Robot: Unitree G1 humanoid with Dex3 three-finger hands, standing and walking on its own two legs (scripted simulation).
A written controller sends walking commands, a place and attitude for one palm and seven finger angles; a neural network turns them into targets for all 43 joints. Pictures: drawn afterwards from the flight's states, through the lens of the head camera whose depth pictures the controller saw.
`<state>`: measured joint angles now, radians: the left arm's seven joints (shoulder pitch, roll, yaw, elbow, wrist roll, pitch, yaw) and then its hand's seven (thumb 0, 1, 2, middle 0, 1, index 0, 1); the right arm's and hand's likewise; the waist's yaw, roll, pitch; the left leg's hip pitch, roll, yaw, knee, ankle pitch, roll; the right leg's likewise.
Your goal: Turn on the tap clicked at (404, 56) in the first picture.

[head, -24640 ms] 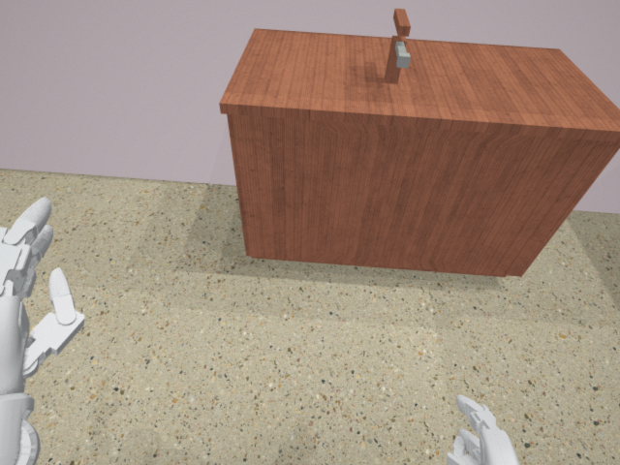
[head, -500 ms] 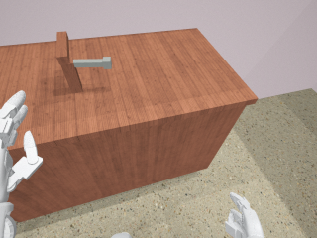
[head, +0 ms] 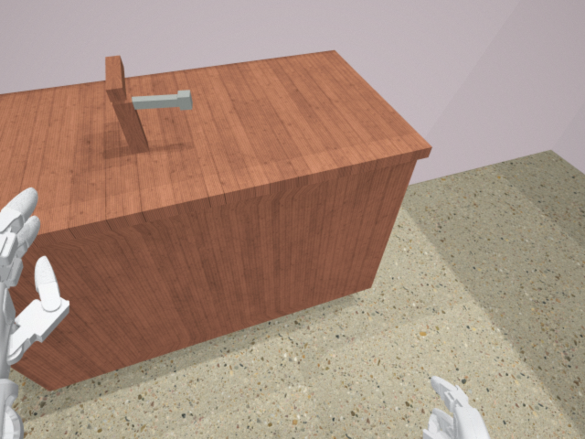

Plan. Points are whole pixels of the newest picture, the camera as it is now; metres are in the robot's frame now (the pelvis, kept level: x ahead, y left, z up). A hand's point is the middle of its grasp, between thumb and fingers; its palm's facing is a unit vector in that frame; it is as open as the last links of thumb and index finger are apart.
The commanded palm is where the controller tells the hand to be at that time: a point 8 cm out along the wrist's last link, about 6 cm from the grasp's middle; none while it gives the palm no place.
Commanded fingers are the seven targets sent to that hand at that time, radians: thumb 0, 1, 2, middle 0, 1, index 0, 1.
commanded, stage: stop stepping back and stand still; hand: left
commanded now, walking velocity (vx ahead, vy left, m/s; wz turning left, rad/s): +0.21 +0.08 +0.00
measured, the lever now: (185, 100) +0.71 +0.24 +0.10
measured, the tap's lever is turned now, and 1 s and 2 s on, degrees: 79 79 79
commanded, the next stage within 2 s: stand and check the lever's angle in 0.54 s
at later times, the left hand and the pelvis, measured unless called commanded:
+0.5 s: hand (25, 378) +0.15 +0.23 +0.17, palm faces +0.42 -0.83 -0.36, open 7.4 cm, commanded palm +0.10 +0.28 +0.18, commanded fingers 0.00 0.90 0.90 -0.20 -0.30 -0.20 -0.30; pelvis -0.05 -0.01 -0.01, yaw +2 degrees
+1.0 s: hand (59, 340) +0.18 +0.21 +0.17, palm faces +0.45 -0.81 -0.38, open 7.4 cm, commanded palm +0.12 +0.25 +0.18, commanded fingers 0.00 0.90 0.90 -0.20 -0.30 -0.20 -0.30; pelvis -0.03 -0.04 +0.00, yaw +2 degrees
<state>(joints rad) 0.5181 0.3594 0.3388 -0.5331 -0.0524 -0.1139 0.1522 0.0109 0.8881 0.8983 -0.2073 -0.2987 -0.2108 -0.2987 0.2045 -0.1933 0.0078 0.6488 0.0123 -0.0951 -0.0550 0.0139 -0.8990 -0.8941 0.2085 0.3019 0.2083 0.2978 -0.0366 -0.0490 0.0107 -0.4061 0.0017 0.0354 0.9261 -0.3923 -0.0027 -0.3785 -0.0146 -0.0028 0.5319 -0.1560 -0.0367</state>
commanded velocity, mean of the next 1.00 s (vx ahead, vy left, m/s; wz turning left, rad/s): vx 0.07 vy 0.01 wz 0.00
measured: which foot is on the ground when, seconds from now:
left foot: up 0.00-0.06, down 0.08-1.00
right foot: down 0.00-0.46, up 0.48-0.66, down 0.68-1.00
